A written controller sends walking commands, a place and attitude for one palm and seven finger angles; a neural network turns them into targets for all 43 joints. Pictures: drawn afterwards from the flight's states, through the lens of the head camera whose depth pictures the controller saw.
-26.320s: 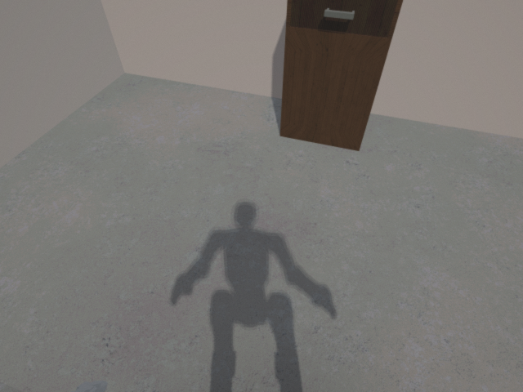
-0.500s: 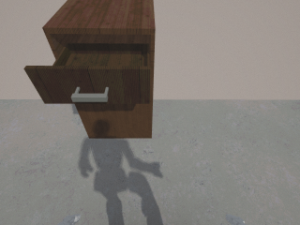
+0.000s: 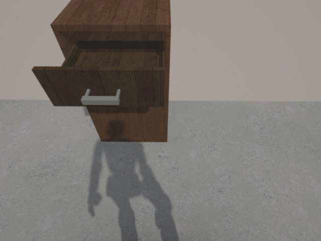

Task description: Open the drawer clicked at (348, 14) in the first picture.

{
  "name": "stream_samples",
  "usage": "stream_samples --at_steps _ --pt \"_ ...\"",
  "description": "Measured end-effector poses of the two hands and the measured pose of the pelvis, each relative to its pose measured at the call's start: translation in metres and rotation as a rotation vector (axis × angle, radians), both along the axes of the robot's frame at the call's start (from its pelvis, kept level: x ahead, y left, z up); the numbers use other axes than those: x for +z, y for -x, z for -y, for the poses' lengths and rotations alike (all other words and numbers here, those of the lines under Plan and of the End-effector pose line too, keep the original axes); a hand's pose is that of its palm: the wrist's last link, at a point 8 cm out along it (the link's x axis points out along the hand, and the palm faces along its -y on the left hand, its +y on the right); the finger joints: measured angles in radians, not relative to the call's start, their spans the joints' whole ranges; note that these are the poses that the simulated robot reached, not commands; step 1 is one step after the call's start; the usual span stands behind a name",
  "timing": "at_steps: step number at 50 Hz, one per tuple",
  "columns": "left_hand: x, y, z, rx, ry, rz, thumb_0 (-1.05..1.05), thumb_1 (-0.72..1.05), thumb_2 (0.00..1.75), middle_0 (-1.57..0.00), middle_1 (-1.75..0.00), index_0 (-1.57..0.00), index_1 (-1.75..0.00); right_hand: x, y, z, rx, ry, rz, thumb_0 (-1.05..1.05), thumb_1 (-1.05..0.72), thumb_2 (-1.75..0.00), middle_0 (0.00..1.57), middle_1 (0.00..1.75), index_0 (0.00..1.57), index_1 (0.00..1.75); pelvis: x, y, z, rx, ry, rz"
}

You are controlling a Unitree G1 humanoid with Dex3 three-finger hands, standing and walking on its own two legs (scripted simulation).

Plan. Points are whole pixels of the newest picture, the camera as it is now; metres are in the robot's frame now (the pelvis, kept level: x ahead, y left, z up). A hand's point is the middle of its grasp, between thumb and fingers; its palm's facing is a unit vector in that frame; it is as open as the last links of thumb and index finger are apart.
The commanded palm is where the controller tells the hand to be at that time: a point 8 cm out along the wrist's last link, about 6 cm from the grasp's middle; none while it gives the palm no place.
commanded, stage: let the arm hang, fingers relaxed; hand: left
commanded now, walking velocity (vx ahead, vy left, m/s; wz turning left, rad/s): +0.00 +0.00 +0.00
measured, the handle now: (102, 96) +0.58 +0.25 -0.01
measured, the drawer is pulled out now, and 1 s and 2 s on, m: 0.27 0.27 0.27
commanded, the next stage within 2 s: look to check the result in 0.36 s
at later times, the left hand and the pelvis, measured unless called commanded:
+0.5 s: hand out of the picture +0.06 +0.20 -0.17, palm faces -0.01 -0.97 -0.26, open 7.4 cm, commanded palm none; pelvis +0.01 -0.01 +0.00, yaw +0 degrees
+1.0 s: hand out of the picture +0.08 +0.21 -0.16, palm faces -0.01 -0.95 -0.31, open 7.4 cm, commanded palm none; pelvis +0.03 -0.02 +0.01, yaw +0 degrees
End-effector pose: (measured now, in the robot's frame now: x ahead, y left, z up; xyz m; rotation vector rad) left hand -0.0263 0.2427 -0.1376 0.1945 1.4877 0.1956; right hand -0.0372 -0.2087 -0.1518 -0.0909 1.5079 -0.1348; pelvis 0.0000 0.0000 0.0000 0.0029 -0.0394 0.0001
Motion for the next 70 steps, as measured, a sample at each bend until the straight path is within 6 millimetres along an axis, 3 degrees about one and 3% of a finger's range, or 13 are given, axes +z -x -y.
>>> stream_samples --at_steps 8,14,20,38,56,70 --pt "-0.001 -0.055 0.008 -0.045 0.019 0.146 0.0 0.9 0.89 -0.2 -0.29 -0.2 -0.3 0.001 -0.024 0.007 -0.004 0.017 0.084 0.01 -0.91 -0.9 0.2 0.3 0.2 0.3 0.0 -0.002 0.001 -0.006 -0.003 0.005" --pt "0.001 -0.08 0.01 -0.068 0.022 0.202 0.0 0.9 0.89 -0.2 -0.29 -0.2 -0.3 0.004 -0.041 0.018 0.0 0.04 0.128 0.01 -0.91 -0.9 0.2 0.3 0.2 0.3 0.001 -0.004 0.003 -0.009 -0.004 0.006" --pt "0.004 -0.085 0.005 -0.071 0.007 0.201 0.0 0.9 0.89 -0.2 -0.29 -0.2 -0.3 0.007 -0.052 0.03 0.012 0.062 0.139 0.01 -0.91 -0.9 0.2 0.3 0.2 0.3 0.002 -0.007 0.005 -0.008 -0.003 0.003" --pt "0.01 -0.076 -0.01 -0.056 -0.044 0.123 0.0 0.9 0.89 -0.2 -0.29 -0.2 -0.3 0.011 -0.078 0.055 0.05 0.093 0.13 0.01 -0.9 -0.9 0.2 0.3 0.2 0.3 0.004 -0.019 0.012 -0.006 -0.002 -0.007" --pt "0.018 -0.124 -0.016 -0.092 -0.071 0.212 0.0 0.9 0.89 -0.2 -0.29 -0.2 -0.3 0.02 -0.117 0.08 0.072 0.137 0.196 0.01 -0.9 -0.9 0.2 0.3 0.2 0.3 0.006 -0.03 0.018 -0.006 -0.001 -0.013" --pt "0.025 -0.151 -0.024 -0.122 -0.094 0.243 0.0 0.9 0.89 -0.2 -0.29 -0.2 -0.3 0.025 -0.13 0.094 0.078 0.168 0.207 0.01 -0.9 -0.9 0.2 0.3 0.2 0.3 0.006 -0.039 0.019 -0.011 -0.001 -0.019"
